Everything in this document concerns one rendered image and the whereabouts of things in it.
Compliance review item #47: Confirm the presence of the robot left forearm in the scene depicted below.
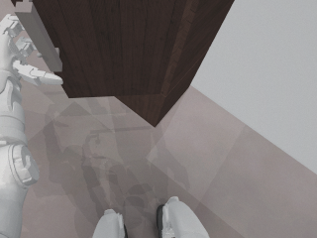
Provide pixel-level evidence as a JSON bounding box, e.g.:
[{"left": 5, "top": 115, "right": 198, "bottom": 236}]
[{"left": 0, "top": 69, "right": 28, "bottom": 148}]

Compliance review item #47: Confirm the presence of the robot right thigh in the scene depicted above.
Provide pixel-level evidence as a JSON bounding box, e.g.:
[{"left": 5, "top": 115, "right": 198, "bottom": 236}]
[{"left": 162, "top": 201, "right": 210, "bottom": 238}]

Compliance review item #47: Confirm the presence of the cupboard door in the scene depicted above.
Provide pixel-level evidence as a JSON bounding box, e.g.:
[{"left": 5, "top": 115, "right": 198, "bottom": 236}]
[{"left": 11, "top": 0, "right": 187, "bottom": 98}]

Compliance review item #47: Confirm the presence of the robot left upper arm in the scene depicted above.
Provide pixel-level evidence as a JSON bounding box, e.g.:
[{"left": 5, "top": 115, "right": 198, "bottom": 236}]
[{"left": 0, "top": 144, "right": 40, "bottom": 238}]

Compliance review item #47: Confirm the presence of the right robot shin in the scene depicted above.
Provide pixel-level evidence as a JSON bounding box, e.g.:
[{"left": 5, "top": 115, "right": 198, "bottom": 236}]
[{"left": 161, "top": 196, "right": 179, "bottom": 238}]

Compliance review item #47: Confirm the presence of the left robot hand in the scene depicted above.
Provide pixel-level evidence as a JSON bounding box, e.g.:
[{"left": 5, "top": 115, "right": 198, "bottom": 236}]
[{"left": 0, "top": 14, "right": 63, "bottom": 86}]

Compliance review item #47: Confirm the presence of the handle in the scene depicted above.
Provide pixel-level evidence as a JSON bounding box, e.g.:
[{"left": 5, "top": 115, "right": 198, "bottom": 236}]
[{"left": 14, "top": 0, "right": 62, "bottom": 72}]

